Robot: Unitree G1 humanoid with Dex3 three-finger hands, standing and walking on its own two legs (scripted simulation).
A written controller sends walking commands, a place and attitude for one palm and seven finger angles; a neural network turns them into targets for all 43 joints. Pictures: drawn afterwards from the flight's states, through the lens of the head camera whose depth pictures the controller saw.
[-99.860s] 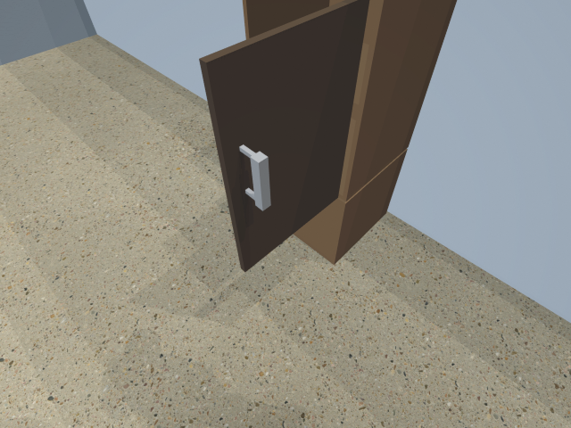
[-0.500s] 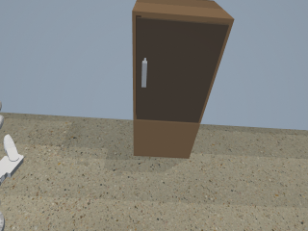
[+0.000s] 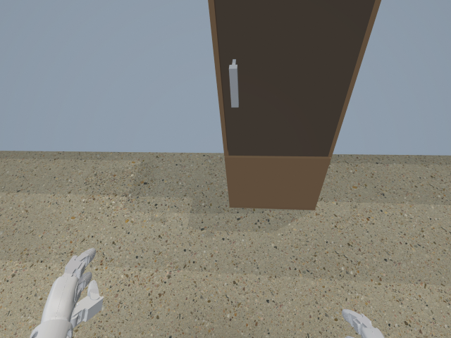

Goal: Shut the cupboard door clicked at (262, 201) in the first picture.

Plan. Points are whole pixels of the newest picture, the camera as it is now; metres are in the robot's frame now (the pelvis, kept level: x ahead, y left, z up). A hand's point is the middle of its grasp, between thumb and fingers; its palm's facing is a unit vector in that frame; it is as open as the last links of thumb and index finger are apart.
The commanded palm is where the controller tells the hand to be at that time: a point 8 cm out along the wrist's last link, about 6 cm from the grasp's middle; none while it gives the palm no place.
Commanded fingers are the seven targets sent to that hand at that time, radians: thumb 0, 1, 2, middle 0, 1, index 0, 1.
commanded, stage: let the arm hang, fingers relaxed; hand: left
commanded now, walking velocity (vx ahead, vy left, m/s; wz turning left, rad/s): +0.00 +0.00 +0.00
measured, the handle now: (234, 83) +0.82 +0.01 +0.02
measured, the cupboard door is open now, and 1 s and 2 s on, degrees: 0 0 0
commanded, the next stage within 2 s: look to check the result in 0.96 s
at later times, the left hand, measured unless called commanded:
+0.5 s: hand out of the picture -0.01 +0.22 -0.16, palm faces -0.01 -0.98 -0.22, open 7.3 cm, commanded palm none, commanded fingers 0.00 0.90 0.90 -0.20 -0.30 -0.20 -0.30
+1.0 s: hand out of the picture -0.06 +0.20 -0.16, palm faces -0.02 -0.99 -0.15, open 7.4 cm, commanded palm none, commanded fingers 0.00 0.90 0.90 -0.20 -0.30 -0.20 -0.30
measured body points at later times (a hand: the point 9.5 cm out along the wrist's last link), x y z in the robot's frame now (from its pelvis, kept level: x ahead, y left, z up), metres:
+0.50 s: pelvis +0.00 +0.03 +0.02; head +0.00 +0.03 +0.47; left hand -0.01 +0.27 -0.14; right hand +0.01 -0.20 -0.14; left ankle +0.04 +0.12 -0.72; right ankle -0.03 -0.09 -0.72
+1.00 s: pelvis -0.02 +0.05 +0.02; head -0.02 +0.05 +0.47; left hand -0.05 +0.25 -0.15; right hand -0.07 -0.15 -0.15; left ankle +0.04 +0.12 -0.72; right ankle -0.03 -0.09 -0.72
